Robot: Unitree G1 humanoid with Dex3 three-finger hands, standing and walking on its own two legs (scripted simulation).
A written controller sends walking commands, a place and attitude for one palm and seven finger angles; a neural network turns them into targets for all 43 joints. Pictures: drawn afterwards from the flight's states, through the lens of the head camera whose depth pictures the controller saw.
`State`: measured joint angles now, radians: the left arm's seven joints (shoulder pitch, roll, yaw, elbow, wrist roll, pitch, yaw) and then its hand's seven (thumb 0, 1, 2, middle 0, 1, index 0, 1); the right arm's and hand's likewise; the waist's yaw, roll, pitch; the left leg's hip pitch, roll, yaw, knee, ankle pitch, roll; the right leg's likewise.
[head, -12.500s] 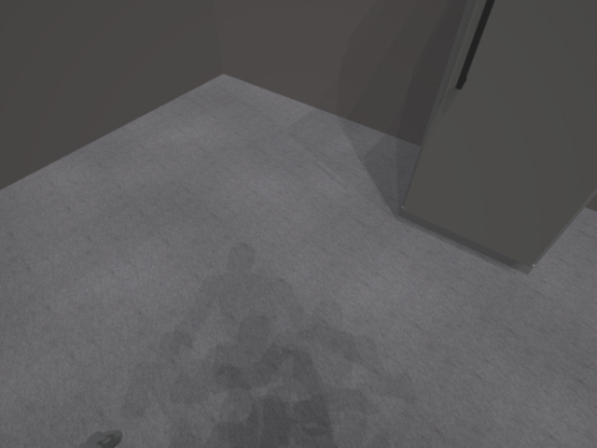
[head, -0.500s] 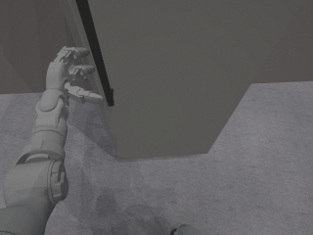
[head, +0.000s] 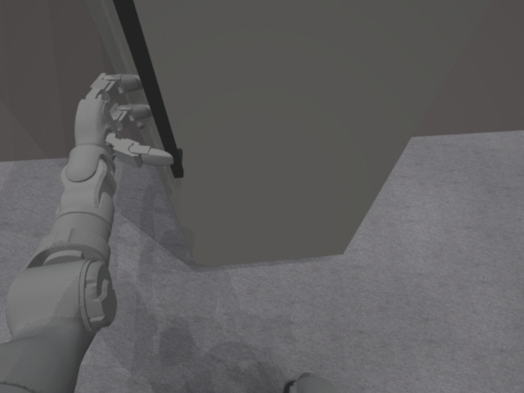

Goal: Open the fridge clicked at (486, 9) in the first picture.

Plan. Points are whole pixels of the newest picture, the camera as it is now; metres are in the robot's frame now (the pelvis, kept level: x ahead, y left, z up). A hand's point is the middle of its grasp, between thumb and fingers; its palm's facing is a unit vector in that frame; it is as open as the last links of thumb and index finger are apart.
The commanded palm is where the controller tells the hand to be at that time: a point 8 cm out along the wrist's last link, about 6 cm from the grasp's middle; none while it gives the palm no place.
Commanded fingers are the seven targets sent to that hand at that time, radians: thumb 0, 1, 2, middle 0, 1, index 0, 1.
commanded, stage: feel for the door with the fingertips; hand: left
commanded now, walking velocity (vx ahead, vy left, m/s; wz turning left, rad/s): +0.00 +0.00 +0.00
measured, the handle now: (147, 62) +0.53 +0.14 +0.20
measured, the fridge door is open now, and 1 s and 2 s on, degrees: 0 0 0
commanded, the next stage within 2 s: slide the fingers in behind the handle in 0.08 s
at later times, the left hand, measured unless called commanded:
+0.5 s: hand (148, 126) +0.49 +0.15 +0.12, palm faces +0.03 -1.00 +0.00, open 13.8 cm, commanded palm +0.46 +0.21 +0.12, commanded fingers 0.00 -0.50 0.30 -0.30 -1.20 -0.30 -1.20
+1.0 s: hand (163, 128) +0.49 +0.13 +0.11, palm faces +0.02 -1.00 +0.00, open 14.0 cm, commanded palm +0.46 +0.19 +0.12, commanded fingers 0.00 -0.50 0.30 -0.30 -1.20 -0.30 -1.20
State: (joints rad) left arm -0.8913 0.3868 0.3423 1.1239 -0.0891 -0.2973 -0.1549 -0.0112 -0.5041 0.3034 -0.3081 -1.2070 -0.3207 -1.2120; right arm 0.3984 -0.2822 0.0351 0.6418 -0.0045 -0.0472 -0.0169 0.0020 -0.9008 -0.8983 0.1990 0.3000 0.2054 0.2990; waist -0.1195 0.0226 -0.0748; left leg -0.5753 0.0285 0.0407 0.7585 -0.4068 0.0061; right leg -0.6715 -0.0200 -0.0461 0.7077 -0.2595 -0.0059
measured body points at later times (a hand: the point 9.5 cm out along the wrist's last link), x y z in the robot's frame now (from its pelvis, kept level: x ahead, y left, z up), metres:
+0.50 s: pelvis -0.01 +0.00 +0.00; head +0.07 +0.00 +0.44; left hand +0.48 +0.20 +0.12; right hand +0.01 -0.26 -0.12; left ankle -0.03 +0.11 -0.71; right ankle +0.05 -0.12 -0.71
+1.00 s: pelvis +0.01 +0.00 +0.00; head +0.08 +0.00 +0.45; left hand +0.48 +0.18 +0.12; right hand +0.06 -0.26 -0.12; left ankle -0.03 +0.11 -0.71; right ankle +0.05 -0.12 -0.71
